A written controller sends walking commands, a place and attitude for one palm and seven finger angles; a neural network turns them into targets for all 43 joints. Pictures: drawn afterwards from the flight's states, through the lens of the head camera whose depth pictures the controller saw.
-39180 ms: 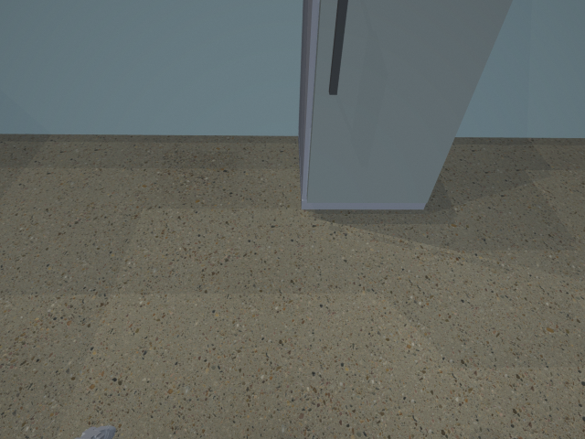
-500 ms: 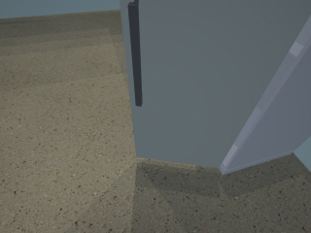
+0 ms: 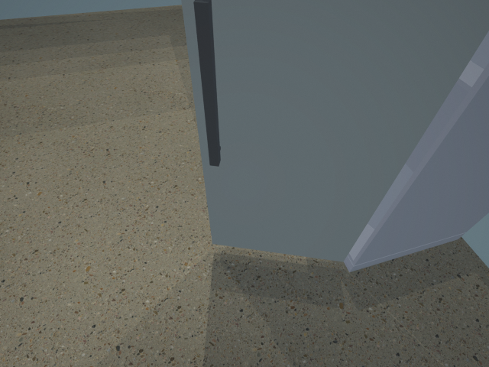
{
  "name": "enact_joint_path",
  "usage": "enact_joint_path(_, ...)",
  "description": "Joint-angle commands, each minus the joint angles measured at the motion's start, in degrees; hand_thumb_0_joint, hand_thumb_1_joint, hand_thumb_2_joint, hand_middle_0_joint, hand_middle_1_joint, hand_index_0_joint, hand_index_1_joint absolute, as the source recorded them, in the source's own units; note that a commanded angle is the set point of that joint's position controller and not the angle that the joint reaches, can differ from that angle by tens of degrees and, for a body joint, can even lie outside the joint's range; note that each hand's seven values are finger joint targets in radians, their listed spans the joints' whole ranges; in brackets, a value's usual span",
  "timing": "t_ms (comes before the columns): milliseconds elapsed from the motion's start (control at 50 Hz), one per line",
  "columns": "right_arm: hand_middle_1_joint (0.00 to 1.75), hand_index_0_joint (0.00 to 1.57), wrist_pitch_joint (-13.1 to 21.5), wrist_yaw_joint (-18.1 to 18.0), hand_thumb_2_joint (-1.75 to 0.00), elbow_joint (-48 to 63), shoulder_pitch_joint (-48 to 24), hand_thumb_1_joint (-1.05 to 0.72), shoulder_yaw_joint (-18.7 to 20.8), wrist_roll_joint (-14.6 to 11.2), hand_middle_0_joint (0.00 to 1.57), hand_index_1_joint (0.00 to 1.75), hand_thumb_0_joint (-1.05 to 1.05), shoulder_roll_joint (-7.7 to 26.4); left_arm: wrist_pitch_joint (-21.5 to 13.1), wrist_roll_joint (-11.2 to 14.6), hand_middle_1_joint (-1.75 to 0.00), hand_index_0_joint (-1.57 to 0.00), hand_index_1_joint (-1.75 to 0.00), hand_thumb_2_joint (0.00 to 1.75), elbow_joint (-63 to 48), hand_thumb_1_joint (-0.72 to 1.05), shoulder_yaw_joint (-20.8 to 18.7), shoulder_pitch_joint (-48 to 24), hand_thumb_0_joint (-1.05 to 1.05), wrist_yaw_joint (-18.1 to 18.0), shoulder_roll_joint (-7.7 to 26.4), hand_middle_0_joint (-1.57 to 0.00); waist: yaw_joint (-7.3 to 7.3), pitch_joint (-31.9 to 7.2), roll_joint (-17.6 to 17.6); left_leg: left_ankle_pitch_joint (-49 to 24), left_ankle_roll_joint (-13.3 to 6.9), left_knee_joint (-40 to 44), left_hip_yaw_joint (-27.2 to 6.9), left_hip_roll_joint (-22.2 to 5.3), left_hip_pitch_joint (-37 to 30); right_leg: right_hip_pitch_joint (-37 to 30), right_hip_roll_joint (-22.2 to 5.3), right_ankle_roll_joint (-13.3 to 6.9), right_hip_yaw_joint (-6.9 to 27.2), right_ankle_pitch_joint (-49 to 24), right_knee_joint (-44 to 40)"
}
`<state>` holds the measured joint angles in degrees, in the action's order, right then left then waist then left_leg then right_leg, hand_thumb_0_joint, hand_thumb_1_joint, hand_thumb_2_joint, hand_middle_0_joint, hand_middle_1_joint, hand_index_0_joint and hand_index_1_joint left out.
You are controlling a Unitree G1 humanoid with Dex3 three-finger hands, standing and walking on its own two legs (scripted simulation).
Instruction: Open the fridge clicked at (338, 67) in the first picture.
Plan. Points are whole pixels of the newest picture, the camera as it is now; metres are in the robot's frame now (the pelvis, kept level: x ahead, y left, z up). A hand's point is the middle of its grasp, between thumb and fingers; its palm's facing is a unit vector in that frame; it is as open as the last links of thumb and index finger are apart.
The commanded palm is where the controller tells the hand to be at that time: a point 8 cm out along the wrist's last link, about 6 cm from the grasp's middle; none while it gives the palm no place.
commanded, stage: look to check the result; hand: left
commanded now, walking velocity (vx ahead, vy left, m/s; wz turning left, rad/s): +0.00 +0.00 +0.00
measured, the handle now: (212, 94) +0.65 +0.11 +0.09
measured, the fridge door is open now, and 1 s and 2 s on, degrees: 65 65 65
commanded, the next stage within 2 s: stand and wait in 0.14 s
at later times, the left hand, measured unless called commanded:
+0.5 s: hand out of the picture +0.01 +0.16 -0.18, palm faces +0.02 -0.98 -0.17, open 7.4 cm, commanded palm none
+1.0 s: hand out of the picture +0.02 +0.16 -0.18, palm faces +0.02 -0.98 -0.18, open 7.4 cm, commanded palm none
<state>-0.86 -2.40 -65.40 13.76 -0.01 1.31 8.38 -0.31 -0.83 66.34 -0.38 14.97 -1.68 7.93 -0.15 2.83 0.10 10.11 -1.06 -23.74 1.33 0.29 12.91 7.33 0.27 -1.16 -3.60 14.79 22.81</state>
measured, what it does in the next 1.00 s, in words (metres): stands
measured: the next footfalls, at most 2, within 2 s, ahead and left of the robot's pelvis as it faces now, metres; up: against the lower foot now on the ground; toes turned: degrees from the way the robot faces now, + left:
none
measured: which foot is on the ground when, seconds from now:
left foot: down 0.00-1.00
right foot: down 0.00-1.00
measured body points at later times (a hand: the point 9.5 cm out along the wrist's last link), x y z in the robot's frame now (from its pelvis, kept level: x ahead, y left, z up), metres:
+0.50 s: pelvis +0.01 -0.01 +0.00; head +0.03 +0.00 +0.45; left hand +0.01 +0.21 -0.16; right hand +0.01 -0.23 -0.16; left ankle +0.03 +0.11 -0.74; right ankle -0.03 -0.10 -0.74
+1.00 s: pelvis +0.02 -0.01 +0.00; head +0.03 -0.01 +0.45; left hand +0.02 +0.21 -0.16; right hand +0.02 -0.23 -0.16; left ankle +0.03 +0.11 -0.74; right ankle -0.03 -0.10 -0.74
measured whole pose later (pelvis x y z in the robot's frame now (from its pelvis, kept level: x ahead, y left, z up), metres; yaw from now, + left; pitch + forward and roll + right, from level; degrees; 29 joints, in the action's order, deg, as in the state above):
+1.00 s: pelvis +0.02 -0.01 +0.00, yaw -1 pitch -1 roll +0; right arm -0.4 -2.7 -66.2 14.1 -0.2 1.2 8.3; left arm -0.8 -0.7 66.2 -0.2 15.6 -1.9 8.1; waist -0.1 2.0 0.5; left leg 11.4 -0.2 -22.5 1.7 -0.4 9.9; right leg 4.3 1.0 -1.9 -3.1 15.6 20.9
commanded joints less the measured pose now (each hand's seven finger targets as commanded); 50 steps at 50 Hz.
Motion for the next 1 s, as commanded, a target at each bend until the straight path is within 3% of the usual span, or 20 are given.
enact_joint_path(0, 0.30, 0.20, 0.95, -0.09, -0.90, 1.61, 3.38, -0.90, 0.88, -0.29, 0.20, 0.30, 0.00, 5.17, -0.62, 0.27, -0.30, -0.20, -0.30, 0.90, -1.35, 0.90, -0.88, 4.11, 0.00, -0.49, 6.10, -0.20, -0.11, -0.13, -0.09, -7.15, -0.96, 3.26, -5.38, -5.93, -2.41, 2.92, -6.17, -1.39, 5.46, -5.18, -5.21)
enact_joint_path(180, 0.30, 0.20, 0.89, -0.18, -0.90, 1.16, 3.42, -0.90, 0.78, -0.25, 0.20, 0.30, 0.00, 4.86, -0.65, 0.39, -0.30, -0.20, -0.30, 0.90, -1.24, 0.90, -0.77, 3.80, 0.00, -0.47, 5.82, -0.20, -0.17, 1.79, -0.40, -6.98, -0.70, 3.49, -5.03, -5.75, -2.15, 3.16, -6.42, -1.37, 5.64, -5.65, -6.00)
enact_joint_path(420, 0.30, 0.20, 1.10, -0.26, -0.90, 1.11, 3.49, -0.90, 0.83, -0.36, 0.20, 0.30, 0.00, 4.97, -0.84, 0.41, -0.30, -0.20, -0.30, 0.90, -1.41, 0.90, -0.78, 4.20, 0.00, -0.50, 6.11, -0.20, -0.12, -0.20, -0.02, -9.20, -0.80, 3.04, -4.72, -6.04, -3.73, 1.68, -6.54, -1.41, 5.59, -9.06, -5.70)
enact_joint_path(780, 0.30, 0.20, 1.25, -0.45, -0.90, 0.72, 3.51, -0.90, 0.70, -0.30, 0.20, 0.30, 0.00, 5.27, -0.91, 0.43, -0.30, -0.20, -0.30, 0.90, -1.30, 0.90, -0.73, 4.72, 0.00, -0.56, 5.86, -0.20, -0.13, 0.59, -0.91, -9.91, -0.87, 3.56, -4.61, -6.28, -4.31, 1.45, -6.31, -1.46, 6.10, -9.97, -5.91)
enact_joint_path(900, 0.30, 0.20, 1.32, -0.48, -0.90, 0.90, 3.69, -0.90, 0.83, -0.44, 0.20, 0.30, 0.00, 5.47, -1.05, 0.38, -0.30, -0.20, -0.30, 0.90, -1.41, 0.90, -0.81, 5.21, 0.00, -0.63, 6.37, -0.20, 0.03, 0.09, 0.32, -11.14, -0.81, 3.15, -4.28, -6.27, -5.05, 0.98, -6.50, -1.36, 5.77, -12.72, -5.78)
enact_joint_path(980, 0.30, 0.20, 1.21, -0.46, -0.90, 0.65, 3.79, -0.90, 0.73, -0.36, 0.20, 0.30, 0.00, 5.31, -0.95, 0.45, -0.30, -0.20, -0.30, 0.90, -1.27, 0.90, -0.65, 4.95, 0.00, -0.58, 6.04, -0.20, -0.09, 1.45, -0.07, -9.45, -0.74, 3.74, -4.30, -6.24, -4.43, 1.61, -6.38, -1.39, 6.14, -10.72, -6.23)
